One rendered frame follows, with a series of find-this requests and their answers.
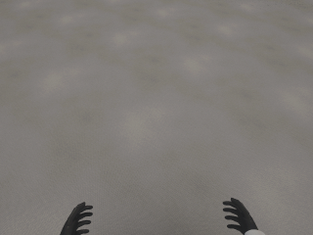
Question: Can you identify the right robot hand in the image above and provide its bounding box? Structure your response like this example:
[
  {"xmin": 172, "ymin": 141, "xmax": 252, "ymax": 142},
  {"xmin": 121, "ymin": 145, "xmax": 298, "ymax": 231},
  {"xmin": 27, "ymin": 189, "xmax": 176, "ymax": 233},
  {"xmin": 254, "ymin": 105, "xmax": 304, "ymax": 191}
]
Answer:
[{"xmin": 222, "ymin": 198, "xmax": 258, "ymax": 235}]

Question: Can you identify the left robot hand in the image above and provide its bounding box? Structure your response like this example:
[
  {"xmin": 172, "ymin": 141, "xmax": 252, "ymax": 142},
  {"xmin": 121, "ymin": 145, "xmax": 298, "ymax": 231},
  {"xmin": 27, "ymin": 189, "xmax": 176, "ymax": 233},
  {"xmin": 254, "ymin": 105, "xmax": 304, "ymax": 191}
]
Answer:
[{"xmin": 60, "ymin": 202, "xmax": 93, "ymax": 235}]

